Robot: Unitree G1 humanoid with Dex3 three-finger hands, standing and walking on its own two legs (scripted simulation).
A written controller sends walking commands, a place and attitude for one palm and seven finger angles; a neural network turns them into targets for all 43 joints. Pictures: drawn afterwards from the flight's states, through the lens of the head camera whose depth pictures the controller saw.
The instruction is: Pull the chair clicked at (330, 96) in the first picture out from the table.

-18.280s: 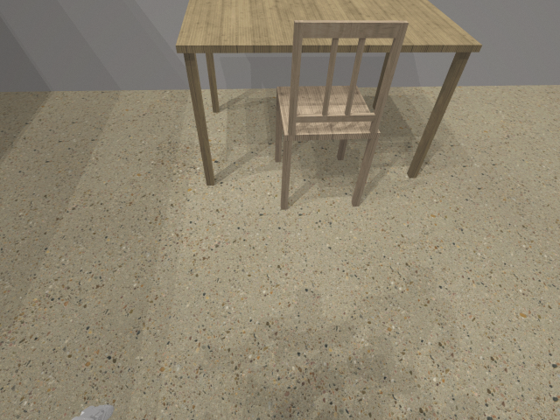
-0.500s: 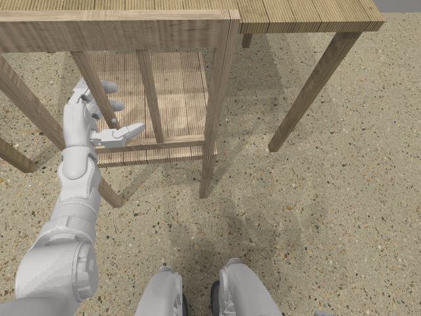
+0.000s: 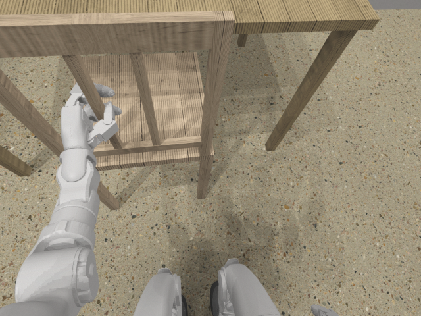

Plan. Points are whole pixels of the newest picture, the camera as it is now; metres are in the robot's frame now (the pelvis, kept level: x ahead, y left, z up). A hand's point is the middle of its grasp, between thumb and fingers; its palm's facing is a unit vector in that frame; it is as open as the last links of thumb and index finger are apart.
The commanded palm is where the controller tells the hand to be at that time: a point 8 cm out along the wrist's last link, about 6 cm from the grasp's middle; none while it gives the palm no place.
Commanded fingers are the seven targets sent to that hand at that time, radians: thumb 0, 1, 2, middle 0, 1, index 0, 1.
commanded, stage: hook a spindle and tug to test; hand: left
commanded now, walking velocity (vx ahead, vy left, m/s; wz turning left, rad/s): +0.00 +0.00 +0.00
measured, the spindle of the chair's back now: (100, 111) +0.50 +0.19 +0.02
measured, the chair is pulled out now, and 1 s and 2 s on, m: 0.00 0.02 0.14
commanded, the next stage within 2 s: step backward, pulling the chair out in 0.36 s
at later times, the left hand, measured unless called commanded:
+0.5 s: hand (112, 129) +0.45 +0.16 +0.02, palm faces +0.10 -0.99 -0.03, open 5.2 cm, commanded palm +0.43 +0.21 +0.02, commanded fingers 0.00 0.90 0.90 -0.50 -1.45 -0.50 -1.45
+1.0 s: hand (112, 126) +0.45 +0.15 +0.04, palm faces +0.01 -0.99 -0.14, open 5.0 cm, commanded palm +0.42 +0.20 +0.04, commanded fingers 0.00 0.90 0.90 -0.50 -1.45 -0.50 -1.45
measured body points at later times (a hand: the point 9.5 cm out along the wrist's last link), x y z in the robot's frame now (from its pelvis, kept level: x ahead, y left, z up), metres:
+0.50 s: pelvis +0.03 +0.00 +0.01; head +0.17 +0.01 +0.44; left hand +0.44 +0.21 +0.03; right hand +0.12 -0.25 -0.11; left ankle +0.00 +0.07 -0.63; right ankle +0.04 -0.09 -0.63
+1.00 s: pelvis +0.05 +0.02 +0.11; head +0.18 +0.02 +0.54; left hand +0.44 +0.21 +0.05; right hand +0.07 -0.25 -0.02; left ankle +0.01 +0.07 -0.62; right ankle +0.04 -0.10 -0.62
